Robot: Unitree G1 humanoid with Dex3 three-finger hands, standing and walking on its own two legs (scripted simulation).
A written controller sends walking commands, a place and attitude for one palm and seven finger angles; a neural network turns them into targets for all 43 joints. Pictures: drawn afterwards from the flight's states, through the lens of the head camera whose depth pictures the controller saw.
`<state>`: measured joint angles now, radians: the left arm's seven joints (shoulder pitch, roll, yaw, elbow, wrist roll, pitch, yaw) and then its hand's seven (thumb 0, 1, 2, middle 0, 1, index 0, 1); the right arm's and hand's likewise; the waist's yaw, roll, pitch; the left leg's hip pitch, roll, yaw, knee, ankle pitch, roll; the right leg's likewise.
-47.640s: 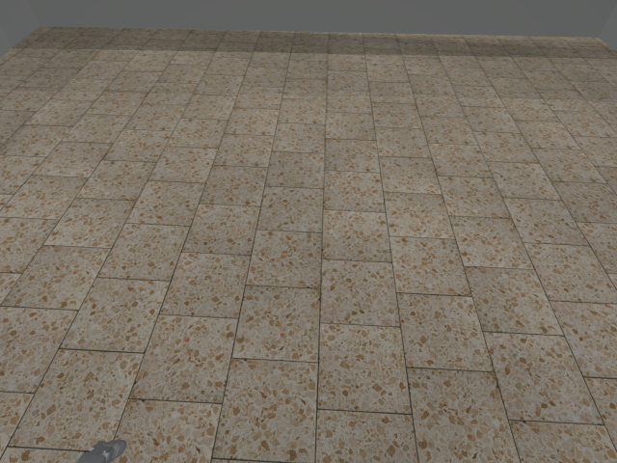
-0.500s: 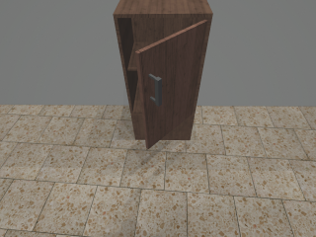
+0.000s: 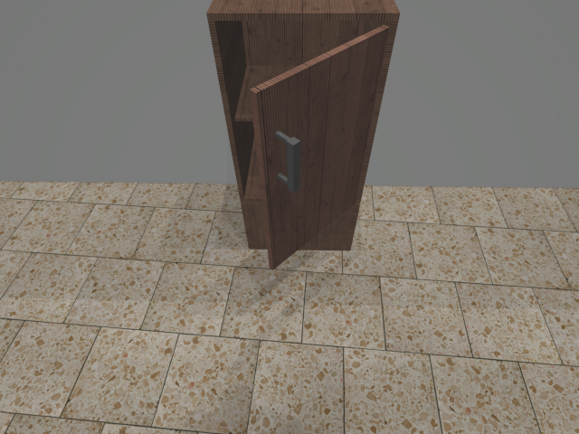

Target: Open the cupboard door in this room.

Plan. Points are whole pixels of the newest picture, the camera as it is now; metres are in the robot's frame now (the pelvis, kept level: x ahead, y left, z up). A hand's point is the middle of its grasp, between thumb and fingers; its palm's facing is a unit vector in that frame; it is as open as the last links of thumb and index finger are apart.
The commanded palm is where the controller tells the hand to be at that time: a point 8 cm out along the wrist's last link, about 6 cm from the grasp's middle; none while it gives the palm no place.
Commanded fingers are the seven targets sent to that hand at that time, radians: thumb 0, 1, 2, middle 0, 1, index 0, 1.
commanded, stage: look to check the result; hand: left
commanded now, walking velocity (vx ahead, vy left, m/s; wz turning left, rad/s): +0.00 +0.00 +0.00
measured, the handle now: (287, 162) +0.64 +0.05 -0.02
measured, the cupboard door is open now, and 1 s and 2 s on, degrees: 45 45 45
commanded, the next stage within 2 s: walk to a spot facing it in 0.18 s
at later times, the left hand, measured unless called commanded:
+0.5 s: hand out of the picture +0.06 +0.20 -0.17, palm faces -0.03 -0.97 -0.26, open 7.3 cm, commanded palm none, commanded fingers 0.00 0.90 0.90 -0.20 -0.30 -0.20 -0.30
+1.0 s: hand out of the picture +0.11 +0.15 -0.18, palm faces -0.26 -0.93 -0.27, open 7.3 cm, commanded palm none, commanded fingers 0.00 0.90 0.90 -0.20 -0.30 -0.20 -0.30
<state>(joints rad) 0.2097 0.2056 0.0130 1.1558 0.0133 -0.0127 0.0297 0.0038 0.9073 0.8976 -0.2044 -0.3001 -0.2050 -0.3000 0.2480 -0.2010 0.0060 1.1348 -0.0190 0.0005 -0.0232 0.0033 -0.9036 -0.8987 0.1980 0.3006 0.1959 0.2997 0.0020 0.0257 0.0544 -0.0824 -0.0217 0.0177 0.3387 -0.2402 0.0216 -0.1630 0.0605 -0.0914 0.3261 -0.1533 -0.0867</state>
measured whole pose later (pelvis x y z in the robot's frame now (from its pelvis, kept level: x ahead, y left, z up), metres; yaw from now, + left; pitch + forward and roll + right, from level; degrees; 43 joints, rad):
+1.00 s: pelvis +0.00 -0.04 -0.01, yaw -19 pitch +1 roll +2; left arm 0.20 0.22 0.08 0.94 0.03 0.04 0.01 0.00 0.91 0.90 -0.20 -0.30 -0.21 -0.30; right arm 0.10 -0.22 -0.06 0.92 -0.01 0.04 -0.02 0.01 -0.90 -0.90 0.20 0.30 0.20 0.30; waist 0.02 -0.03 0.14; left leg -0.43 0.04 0.02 1.01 -0.49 -0.04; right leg -0.32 0.05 0.10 0.55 -0.24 -0.04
